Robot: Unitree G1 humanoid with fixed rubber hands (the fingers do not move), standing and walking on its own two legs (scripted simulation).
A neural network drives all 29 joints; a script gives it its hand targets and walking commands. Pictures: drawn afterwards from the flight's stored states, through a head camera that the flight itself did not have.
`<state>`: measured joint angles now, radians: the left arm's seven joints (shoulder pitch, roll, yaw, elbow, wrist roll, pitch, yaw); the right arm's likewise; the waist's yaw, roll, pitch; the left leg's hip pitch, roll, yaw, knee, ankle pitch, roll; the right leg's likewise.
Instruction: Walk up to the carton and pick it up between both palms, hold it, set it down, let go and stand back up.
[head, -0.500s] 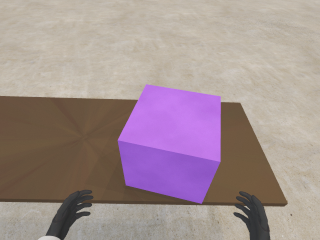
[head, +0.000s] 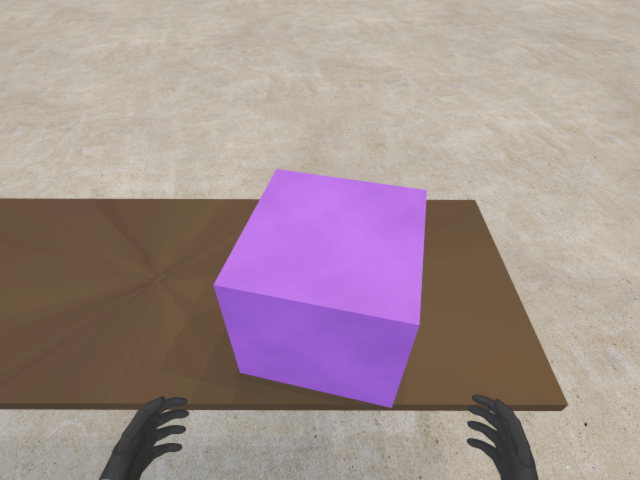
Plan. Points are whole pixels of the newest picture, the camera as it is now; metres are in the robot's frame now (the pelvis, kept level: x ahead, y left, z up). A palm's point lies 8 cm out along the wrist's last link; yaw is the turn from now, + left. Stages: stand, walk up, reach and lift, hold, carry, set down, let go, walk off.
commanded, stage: set down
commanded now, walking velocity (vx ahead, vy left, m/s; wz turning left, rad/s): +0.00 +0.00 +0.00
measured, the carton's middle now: (331, 283) +0.43 +0.02 -0.03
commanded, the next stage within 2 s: let go in 0.92 s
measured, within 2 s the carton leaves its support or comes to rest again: neither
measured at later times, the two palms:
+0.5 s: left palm (138, 473) +0.15 +0.25 -0.05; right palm out of the picture +0.16 -0.21 -0.06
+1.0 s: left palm (157, 478) +0.15 +0.23 -0.07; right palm out of the picture +0.15 -0.23 -0.07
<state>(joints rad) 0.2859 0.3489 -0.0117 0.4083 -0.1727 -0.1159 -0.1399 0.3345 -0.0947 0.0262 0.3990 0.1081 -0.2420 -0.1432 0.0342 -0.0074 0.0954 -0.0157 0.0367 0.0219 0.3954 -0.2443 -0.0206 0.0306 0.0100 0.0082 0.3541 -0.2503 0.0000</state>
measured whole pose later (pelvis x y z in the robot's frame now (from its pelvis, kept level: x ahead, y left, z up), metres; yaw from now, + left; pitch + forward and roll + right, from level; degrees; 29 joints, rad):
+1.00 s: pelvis +0.00 -0.01 +0.00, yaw -1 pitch -5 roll +0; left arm 0.23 0.23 0.02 0.49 -0.02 0.11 -0.03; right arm 0.22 -0.16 -0.03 0.64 -0.02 -0.19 -0.03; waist 0.01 0.00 0.08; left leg -0.04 0.05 0.03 0.37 -0.23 -0.03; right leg -0.01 0.02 0.01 0.35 -0.24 -0.01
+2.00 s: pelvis -0.02 +0.00 +0.00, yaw +1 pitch -2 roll +0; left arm 0.18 0.35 0.03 0.89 0.02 -0.01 -0.01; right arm 0.15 -0.37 0.00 0.96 -0.03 -0.02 0.01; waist 0.02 -0.01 0.02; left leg -0.16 0.02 0.01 0.41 -0.21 -0.01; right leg -0.13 -0.01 -0.02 0.40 -0.24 0.01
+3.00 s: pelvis -0.02 +0.00 +0.00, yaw +1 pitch -3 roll +0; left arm 0.13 0.36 0.01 1.06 0.02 -0.02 0.00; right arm 0.11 -0.38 0.02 1.09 -0.02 -0.01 0.00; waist 0.01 0.01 0.03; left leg -0.13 0.03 0.00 0.35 -0.18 -0.02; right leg -0.09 0.00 -0.02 0.33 -0.20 0.00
